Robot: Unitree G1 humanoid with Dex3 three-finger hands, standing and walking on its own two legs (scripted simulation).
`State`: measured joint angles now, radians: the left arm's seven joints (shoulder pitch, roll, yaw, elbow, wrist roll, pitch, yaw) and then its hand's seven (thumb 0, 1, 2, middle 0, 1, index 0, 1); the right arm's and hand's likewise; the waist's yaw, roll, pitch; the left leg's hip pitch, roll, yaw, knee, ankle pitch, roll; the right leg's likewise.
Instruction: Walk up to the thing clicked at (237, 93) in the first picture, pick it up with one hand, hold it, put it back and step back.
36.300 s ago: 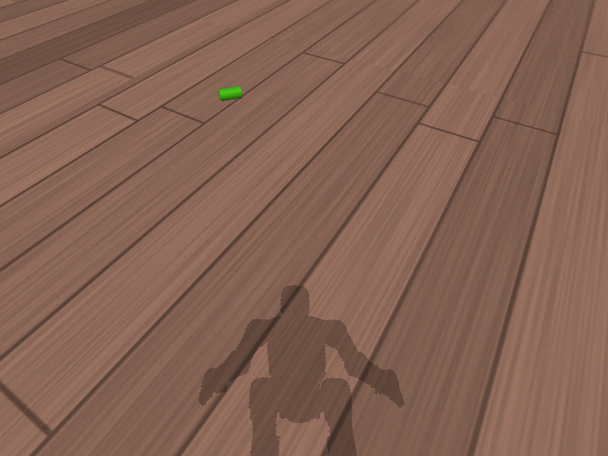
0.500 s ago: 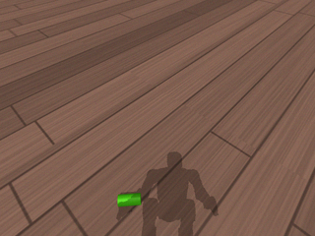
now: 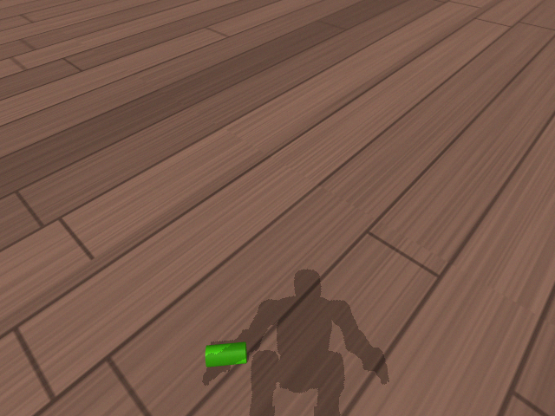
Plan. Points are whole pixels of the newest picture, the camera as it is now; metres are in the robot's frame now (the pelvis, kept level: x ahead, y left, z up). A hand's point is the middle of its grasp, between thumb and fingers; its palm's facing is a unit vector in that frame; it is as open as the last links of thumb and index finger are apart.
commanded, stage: stand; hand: left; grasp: from above
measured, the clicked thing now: (226, 354) +0.46 +0.20 -0.75
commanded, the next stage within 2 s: step back in 1.42 s
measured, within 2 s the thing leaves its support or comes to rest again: neither
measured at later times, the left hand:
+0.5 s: hand out of the picture +0.08 +0.23 -0.16, palm faces +0.03 -0.94 -0.34, open 7.4 cm
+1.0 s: hand out of the picture +0.09 +0.23 -0.16, palm faces +0.02 -0.94 -0.34, open 7.4 cm
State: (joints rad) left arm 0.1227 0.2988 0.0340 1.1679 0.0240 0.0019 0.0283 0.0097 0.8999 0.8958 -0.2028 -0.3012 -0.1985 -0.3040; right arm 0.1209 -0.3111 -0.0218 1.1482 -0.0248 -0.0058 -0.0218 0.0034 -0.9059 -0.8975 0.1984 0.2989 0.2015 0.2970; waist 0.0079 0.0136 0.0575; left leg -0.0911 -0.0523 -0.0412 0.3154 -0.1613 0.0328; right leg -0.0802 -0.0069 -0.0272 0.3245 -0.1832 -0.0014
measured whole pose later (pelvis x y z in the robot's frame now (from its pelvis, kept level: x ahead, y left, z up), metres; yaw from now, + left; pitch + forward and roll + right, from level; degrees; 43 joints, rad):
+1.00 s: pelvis +0.01 -0.02 +0.00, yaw +0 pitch -3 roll +0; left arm 0.09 0.32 0.04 1.16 0.01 -0.01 0.01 0.01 0.90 0.90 -0.20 -0.30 -0.20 -0.30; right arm 0.11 -0.33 0.00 1.14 -0.02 -0.01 -0.02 0.00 -0.91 -0.90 0.20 0.30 0.20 0.30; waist 0.00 0.01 0.06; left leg -0.07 -0.03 -0.05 0.30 -0.17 0.01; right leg -0.05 0.02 -0.04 0.28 -0.18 -0.03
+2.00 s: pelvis -0.09 +0.04 -0.02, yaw -2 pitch -2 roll -1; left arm 0.09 0.39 0.07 0.88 0.01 0.07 0.02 0.01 0.90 0.90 -0.20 -0.30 -0.20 -0.30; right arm 0.14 -0.34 -0.04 0.89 -0.02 0.02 -0.02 0.00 -0.90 -0.90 0.20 0.30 0.21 0.30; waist -0.02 -0.04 0.21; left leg -0.29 0.00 0.01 0.57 -0.25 0.04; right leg -0.41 0.11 0.14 1.14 -0.54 0.02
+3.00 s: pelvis -0.39 +0.00 -0.02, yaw -3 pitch -2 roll +2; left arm 0.21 0.35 0.07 0.84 0.04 0.04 0.01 0.01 0.90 0.90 -0.21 -0.30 -0.20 -0.30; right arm 0.15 -0.42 -0.05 0.84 0.00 0.05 -0.03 0.00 -0.91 -0.90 0.20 0.30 0.20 0.30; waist 0.02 0.03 0.16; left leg -0.49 -0.12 -0.14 1.15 -0.49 -0.01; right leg -0.30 -0.01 0.04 0.65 -0.31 -0.02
